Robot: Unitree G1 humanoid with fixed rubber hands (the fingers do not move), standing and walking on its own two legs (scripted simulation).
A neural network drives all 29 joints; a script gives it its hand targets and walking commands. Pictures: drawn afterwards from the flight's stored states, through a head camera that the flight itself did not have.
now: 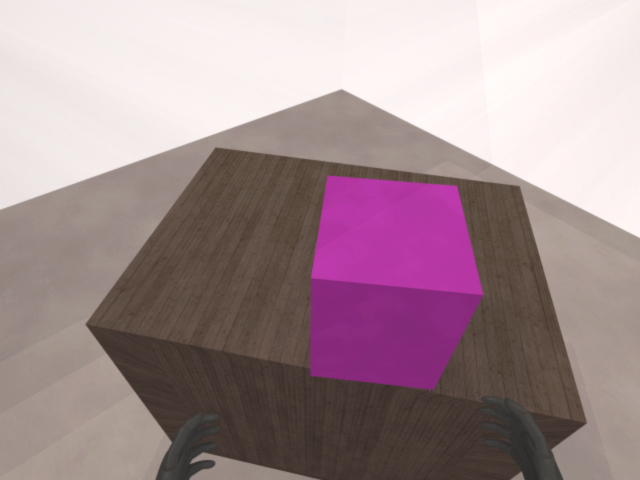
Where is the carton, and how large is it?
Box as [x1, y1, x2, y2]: [310, 176, 482, 389]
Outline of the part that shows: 327,176 311,275 310,375 433,389 482,296 481,287 457,187 451,185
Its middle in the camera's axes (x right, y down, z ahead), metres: +0.10 +0.07 +0.61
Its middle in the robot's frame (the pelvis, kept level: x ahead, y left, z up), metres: +0.42 -0.08 +0.00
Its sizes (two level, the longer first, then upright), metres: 0.210 0.200 0.250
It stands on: a pedestal, 0.65 m high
